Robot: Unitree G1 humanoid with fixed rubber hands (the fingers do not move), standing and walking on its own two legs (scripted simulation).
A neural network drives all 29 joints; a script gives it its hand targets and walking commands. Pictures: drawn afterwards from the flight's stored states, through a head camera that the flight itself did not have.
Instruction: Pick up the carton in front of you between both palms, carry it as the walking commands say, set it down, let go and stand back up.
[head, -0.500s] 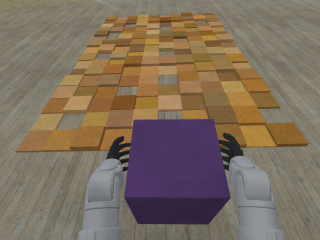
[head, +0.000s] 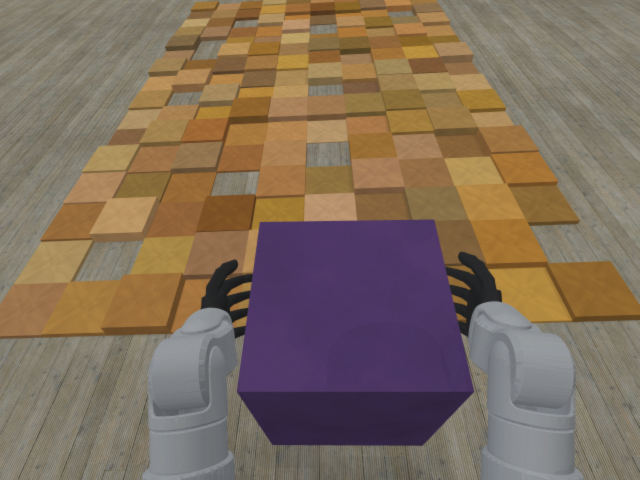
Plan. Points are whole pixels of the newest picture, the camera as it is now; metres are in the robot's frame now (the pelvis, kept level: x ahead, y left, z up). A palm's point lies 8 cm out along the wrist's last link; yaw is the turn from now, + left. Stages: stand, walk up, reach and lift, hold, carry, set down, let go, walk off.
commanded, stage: carry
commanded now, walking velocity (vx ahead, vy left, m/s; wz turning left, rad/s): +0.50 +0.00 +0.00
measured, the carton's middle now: (346, 341) +0.29 -0.01 +0.02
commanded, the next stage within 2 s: none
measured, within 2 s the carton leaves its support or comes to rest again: neither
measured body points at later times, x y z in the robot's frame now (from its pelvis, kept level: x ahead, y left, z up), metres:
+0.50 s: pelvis +0.31 +0.03 +0.00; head +0.35 +0.04 +0.44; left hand +0.69 +0.15 +0.14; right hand +0.66 -0.15 +0.14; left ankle +0.38 +0.09 -0.73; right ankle +0.17 -0.08 -0.62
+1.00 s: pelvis +0.64 -0.01 +0.01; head +0.73 -0.02 +0.45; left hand +1.03 +0.15 +0.12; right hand +1.06 -0.15 +0.13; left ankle +0.59 +0.10 -0.59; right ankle +0.58 -0.09 -0.73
